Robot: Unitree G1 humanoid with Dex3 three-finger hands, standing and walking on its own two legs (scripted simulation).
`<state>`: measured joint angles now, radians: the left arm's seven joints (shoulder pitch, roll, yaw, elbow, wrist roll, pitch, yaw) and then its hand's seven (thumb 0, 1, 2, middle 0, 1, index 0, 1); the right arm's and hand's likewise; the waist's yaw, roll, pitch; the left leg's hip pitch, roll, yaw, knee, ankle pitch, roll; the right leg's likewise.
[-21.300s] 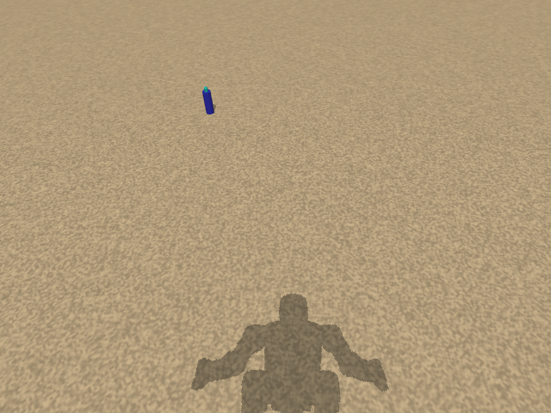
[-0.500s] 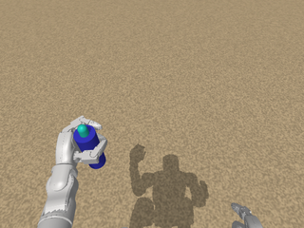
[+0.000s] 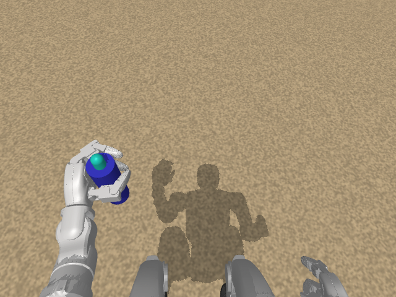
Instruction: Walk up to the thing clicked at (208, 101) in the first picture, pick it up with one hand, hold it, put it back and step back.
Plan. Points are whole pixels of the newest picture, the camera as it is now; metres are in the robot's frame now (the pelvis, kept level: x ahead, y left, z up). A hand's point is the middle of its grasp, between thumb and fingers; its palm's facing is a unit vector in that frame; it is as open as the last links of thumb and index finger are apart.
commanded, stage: crouch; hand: left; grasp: from the side
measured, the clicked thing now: (108, 178) +0.36 +0.19 -0.02
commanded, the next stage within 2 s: lower in 1.40 s
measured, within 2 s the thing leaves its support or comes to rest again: neither
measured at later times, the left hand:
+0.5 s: hand (128, 200) +0.39 +0.20 -0.25, palm faces +0.15 -0.99 -0.05, open 7.0 cm
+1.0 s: hand (133, 204) +0.41 +0.21 -0.38, palm faces +0.15 -0.99 -0.03, open 7.0 cm
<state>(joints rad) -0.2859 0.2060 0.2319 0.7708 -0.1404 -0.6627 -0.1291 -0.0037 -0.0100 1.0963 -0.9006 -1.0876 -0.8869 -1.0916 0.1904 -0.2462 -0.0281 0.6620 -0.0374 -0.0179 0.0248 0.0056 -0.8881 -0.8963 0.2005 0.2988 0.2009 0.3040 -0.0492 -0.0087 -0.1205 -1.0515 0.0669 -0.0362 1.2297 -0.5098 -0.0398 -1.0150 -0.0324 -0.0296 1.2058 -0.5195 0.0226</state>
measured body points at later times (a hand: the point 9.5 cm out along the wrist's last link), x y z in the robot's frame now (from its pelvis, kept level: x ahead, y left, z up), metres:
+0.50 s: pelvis -0.05 +0.00 -0.22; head +0.14 +0.03 +0.19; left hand +0.37 +0.25 -0.24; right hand +0.08 -0.26 -0.35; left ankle +0.04 +0.14 -0.63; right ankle +0.03 -0.14 -0.63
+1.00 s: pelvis -0.06 +0.00 -0.34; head +0.15 +0.04 +0.06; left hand +0.40 +0.26 -0.38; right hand +0.01 -0.28 -0.45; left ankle +0.04 +0.14 -0.63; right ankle +0.03 -0.14 -0.63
